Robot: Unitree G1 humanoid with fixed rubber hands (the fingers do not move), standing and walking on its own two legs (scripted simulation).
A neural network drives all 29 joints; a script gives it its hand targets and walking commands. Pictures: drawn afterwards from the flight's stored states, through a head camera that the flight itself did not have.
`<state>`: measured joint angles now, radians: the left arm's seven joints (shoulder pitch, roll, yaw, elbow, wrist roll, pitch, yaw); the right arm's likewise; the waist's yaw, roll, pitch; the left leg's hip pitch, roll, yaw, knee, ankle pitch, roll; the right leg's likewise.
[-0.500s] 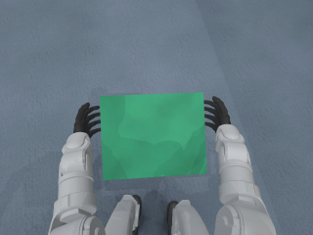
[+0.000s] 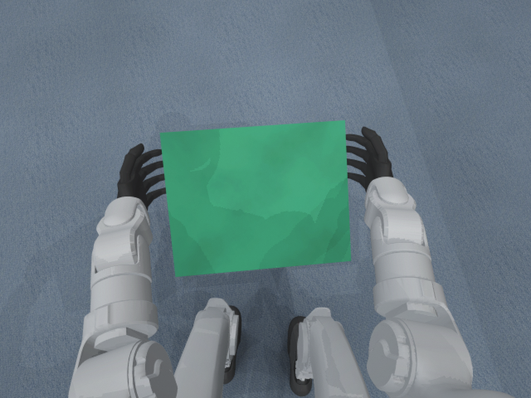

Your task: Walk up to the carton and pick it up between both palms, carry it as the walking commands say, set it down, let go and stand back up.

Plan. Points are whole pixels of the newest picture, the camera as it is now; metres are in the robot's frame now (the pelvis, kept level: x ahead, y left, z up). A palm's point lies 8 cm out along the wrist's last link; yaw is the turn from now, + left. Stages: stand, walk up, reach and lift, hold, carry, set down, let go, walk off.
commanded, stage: set down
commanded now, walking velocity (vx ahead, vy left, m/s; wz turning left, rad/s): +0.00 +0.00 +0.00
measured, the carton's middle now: (257, 193) +0.44 +0.05 -0.17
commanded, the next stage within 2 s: none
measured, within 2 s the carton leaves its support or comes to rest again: neither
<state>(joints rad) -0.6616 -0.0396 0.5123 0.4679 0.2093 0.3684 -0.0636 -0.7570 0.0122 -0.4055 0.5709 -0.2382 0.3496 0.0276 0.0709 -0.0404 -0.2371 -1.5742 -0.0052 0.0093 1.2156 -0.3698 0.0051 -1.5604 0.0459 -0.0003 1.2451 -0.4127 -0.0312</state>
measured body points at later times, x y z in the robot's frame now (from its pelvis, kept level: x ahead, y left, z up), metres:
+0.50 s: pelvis -0.02 +0.00 -0.08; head +0.24 +0.01 +0.28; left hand +0.43 +0.23 -0.17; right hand +0.48 -0.13 -0.17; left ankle +0.08 +0.12 -0.60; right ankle +0.06 -0.10 -0.60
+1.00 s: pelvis -0.04 +0.01 -0.15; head +0.27 +0.01 +0.17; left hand +0.45 +0.23 -0.26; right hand +0.51 -0.13 -0.26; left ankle +0.08 +0.12 -0.60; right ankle +0.06 -0.10 -0.60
